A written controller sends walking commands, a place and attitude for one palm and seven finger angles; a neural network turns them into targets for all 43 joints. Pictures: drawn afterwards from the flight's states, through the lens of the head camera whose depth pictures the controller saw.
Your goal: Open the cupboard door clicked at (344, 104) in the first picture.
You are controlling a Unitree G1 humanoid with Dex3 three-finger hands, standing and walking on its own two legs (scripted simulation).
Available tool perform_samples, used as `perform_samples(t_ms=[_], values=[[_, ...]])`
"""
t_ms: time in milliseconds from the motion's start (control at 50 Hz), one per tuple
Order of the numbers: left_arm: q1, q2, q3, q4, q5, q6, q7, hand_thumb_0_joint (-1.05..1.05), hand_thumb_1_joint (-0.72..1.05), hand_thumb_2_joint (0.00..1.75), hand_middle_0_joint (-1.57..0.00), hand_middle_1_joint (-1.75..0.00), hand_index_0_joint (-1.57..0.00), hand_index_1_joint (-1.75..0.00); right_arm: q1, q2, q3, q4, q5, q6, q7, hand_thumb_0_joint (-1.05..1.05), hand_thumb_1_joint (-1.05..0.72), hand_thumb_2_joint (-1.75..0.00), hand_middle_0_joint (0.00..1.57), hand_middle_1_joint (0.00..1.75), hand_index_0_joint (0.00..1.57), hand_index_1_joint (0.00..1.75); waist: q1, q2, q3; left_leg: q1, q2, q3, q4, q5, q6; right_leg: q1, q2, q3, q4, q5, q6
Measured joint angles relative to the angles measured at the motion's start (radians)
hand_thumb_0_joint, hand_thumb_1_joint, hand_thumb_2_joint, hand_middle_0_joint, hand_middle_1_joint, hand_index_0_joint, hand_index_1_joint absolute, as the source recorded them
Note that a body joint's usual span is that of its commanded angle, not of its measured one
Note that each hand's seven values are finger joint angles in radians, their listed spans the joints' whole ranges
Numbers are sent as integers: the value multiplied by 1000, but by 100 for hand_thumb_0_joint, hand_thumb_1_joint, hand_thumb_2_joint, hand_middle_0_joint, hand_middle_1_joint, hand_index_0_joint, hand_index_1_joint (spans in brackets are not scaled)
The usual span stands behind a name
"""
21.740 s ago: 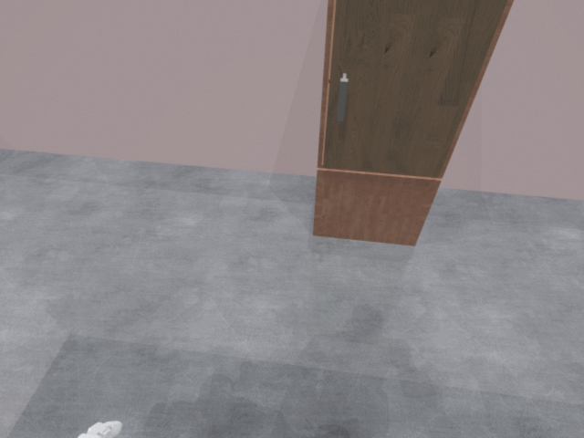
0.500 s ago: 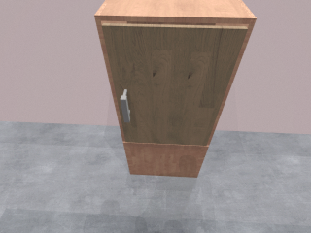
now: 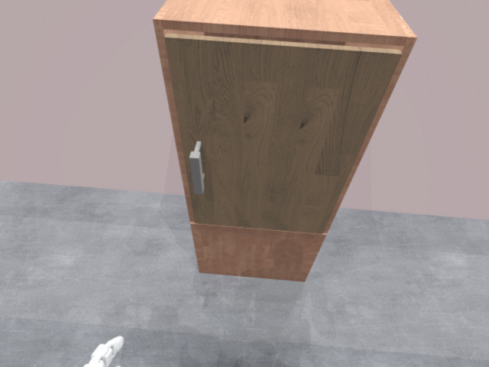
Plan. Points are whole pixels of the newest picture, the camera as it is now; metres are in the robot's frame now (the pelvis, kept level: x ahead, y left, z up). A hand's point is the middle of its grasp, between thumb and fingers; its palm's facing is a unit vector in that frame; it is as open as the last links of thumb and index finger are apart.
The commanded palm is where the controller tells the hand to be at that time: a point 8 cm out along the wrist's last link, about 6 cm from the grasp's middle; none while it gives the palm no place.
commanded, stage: raise the hand with hooked fingers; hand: left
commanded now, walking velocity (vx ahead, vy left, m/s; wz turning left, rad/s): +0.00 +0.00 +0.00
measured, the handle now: (198, 168) +0.56 +0.15 -0.05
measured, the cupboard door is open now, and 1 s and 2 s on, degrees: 0 0 0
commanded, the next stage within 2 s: move the hooked fingers beside the handle in 2.00 s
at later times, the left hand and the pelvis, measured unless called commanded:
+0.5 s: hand (125, 348) +0.16 +0.20 -0.05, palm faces +0.09 -0.99 -0.09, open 9.7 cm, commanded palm +0.15 +0.26 -0.06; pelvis -0.03 -0.04 -0.11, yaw +4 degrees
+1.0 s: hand (106, 322) +0.20 +0.25 -0.07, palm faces -0.02 -1.00 -0.03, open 12.6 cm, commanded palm +0.18 +0.31 -0.05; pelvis -0.03 +0.01 -0.10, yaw +2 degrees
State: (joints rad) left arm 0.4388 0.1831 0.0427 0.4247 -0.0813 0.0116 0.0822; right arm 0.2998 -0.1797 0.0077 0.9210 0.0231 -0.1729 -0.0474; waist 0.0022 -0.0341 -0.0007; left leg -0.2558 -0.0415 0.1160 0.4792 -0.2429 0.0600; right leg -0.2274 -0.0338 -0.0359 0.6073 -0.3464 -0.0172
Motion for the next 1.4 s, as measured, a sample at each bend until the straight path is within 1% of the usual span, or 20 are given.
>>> perform_samples(t_ms=[40,100,140,200,240,260,320,400,460,500,540,600,660,700,780,860,980,1120,1280,1400], values=[[-15,0,6,-171,-38,-40,5,2,88,89,-20,-32,-20,-32,6,-12,-13,-68,3,-43,1,1,-91,-90,20,30,20,30,-18,8,-15,-22,-20,-20,10,11,1,-47,-3,-1,34,-1,-3],[-119,-6,53,-219,-74,-189,-66,1,84,87,-20,-34,-20,-34,-27,-43,-24,-158,-6,-60,10,1,-90,-90,20,30,20,30,-40,36,-49,-143,-24,-43,140,-26,2,-148,2,-18,79,-22,-9],[-165,-3,96,-189,-110,-309,-151,1,81,85,-21,-36,-20,-36,-62,-57,-27,-203,-13,-54,18,1,-90,-90,20,30,20,30,-40,46,-95,-256,-3,-43,245,-66,-6,-257,18,-22,168,-42,-18],[-183,26,134,-140,-164,-490,-318,0,75,83,-21,-40,-21,-40,-103,-63,-38,-277,-10,-57,35,1,-90,-90,20,30,20,30,-28,18,-136,-421,25,-41,407,-119,-16,-421,38,-23,321,-92,-37],[-176,42,149,-99,-184,-562,-423,0,71,81,-21,-43,-21,-43,-120,-77,-47,-331,-2,-63,43,1,-90,-90,20,30,20,30,-21,4,-142,-520,39,-53,513,-156,-28,-512,48,-36,415,-126,-51],[-165,49,156,-86,-192,-572,-460,0,68,80,-21,-44,-21,-44,-126,-85,-51,-356,2,-65,43,1,-90,-90,20,30,20,30,-17,-1,-144,-564,44,-59,561,-177,-31,-552,52,-43,457,-143,-56],[-113,60,176,-93,-220,-545,-508,0,61,77,-22,-49,-22,-49,-130,-108,-64,-414,8,-65,33,1,-90,-90,20,30,20,30,2,-3,-141,-666,58,-84,677,-217,-40,-639,62,-69,554,-186,-66],[-45,66,210,-210,-246,-549,-474,1,52,74,-23,-55,-23,-55,-122,-101,-61,-416,5,-69,3,1,-90,-90,20,30,20,30,28,8,-139,-731,69,-122,765,-265,-52,-681,74,-107,609,-219,-79],[-58,80,224,-295,-258,-586,-463,1,45,71,-23,-59,-23,-59,-121,-81,-37,-376,1,-75,-11,1,-90,-90,20,30,20,30,35,27,-143,-754,72,-146,792,-279,-55,-689,80,-130,616,-229,-82],[-107,98,229,-298,-265,-585,-489,1,40,69,-24,-62,-23,-62,-124,-68,-15,-350,3,-72,-16,1,-90,-90,20,30,20,30,33,45,-145,-768,73,-155,799,-281,-55,-697,82,-138,614,-229,-78],[-168,123,233,-266,-268,-542,-528,1,35,67,-24,-65,-24,-65,-125,-52,4,-332,9,-62,-17,1,-90,-90,20,30,20,30,24,57,-146,-778,74,-152,796,-279,-53,-708,82,-135,610,-225,-73],[-235,151,241,-196,-278,-419,-584,1,28,64,-24,-69,-24,-69,-113,-35,21,-329,18,-39,-15,2,-90,-90,20,30,21,30,3,70,-140,-773,74,-135,771,-270,-45,-710,81,-118,591,-212,-65],[-229,149,267,-176,-291,-338,-588,1,22,61,-25,-74,-25,-74,-81,-27,19,-340,19,-24,-7,2,-90,-90,20,30,21,31,-17,73,-143,-749,75,-108,730,-260,-34,-699,81,-90,558,-195,-52],[-203,134,285,-193,-299,-342,-565,1,17,59,-25,-77,-25,-77,-55,-28,7,-344,15,-26,-3,2,-90,-90,20,30,21,31,-20,70,-148,-731,75,-92,705,-255,-26,-688,82,-73,536,-186,-46],[-164,107,302,-231,-297,-433,-506,0,8,55,-26,-83,-26,-83,-24,-48,-20,-336,7,-35,7,2,-90,-90,20,30,21,30,-17,64,-156,-720,69,-78,689,-254,-10,-678,76,-59,520,-180,-33],[-189,115,293,-196,-281,-484,-508,0,-2,51,-26,-89,-26,-89,-29,-81,-27,-333,7,-36,9,2,-90,-90,20,30,21,30,-14,61,-157,-753,59,-82,720,-261,6,-702,65,-65,543,-188,-21],[-215,141,263,-198,-265,-445,-542,0,-16,45,-27,-98,-27,-98,-58,-95,-19,-360,12,-43,4,2,-90,-90,20,30,20,30,-18,52,-141,-768,54,-84,737,-260,22,-707,60,-67,545,-180,-5],[-245,171,287,-232,-267,-441,-503,-1,-32,38,-29,-108,-29,-108,-64,-79,7,-401,6,-35,14,2,-90,-90,20,30,21,30,-15,52,-151,-732,44,-83,701,-241,29,-665,52,-66,499,-155,8],[-342,205,306,-96,-255,-354,-551,-1,-45,32,-30,-117,-29,-117,-56,-85,36,-424,14,-8,8,1,-90,-90,20,30,21,31,-9,60,-144,-726,33,-79,686,-229,33,-659,42,-62,489,-145,13],[-374,218,333,-92,-256,-388,-567,-1,-48,31,-30,-119,-30,-119,-35,-92,34,-407,7,-10,3,1,-90,-90,21,30,21,31,-12,53,-132,-723,35,-75,681,-227,30,-660,44,-57,488,-145,10]])
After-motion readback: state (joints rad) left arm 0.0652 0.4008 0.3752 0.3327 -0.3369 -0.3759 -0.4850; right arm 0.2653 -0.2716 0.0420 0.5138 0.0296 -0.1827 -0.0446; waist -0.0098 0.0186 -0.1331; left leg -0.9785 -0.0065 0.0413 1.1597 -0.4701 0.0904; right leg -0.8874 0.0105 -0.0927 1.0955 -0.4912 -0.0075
